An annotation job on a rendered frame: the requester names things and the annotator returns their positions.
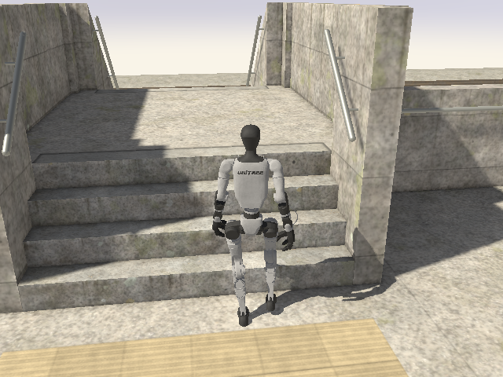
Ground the left robot hand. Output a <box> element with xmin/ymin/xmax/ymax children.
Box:
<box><xmin>212</xmin><ymin>220</ymin><xmax>227</xmax><ymax>237</ymax></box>

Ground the robot right upper arm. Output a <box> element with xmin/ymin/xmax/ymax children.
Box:
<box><xmin>267</xmin><ymin>159</ymin><xmax>286</xmax><ymax>203</ymax></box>

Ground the left robot forearm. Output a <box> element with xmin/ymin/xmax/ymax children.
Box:
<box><xmin>213</xmin><ymin>190</ymin><xmax>226</xmax><ymax>222</ymax></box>

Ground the right robot forearm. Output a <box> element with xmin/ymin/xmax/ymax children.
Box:
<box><xmin>278</xmin><ymin>192</ymin><xmax>293</xmax><ymax>232</ymax></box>

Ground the right robot thigh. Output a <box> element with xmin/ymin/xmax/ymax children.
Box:
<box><xmin>262</xmin><ymin>218</ymin><xmax>278</xmax><ymax>263</ymax></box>

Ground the right robot hand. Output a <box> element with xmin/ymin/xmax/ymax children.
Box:
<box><xmin>277</xmin><ymin>230</ymin><xmax>295</xmax><ymax>251</ymax></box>

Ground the robot right foot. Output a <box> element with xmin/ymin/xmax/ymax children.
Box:
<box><xmin>266</xmin><ymin>294</ymin><xmax>277</xmax><ymax>311</ymax></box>

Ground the robot left upper arm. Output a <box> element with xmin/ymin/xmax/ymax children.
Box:
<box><xmin>216</xmin><ymin>159</ymin><xmax>234</xmax><ymax>202</ymax></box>

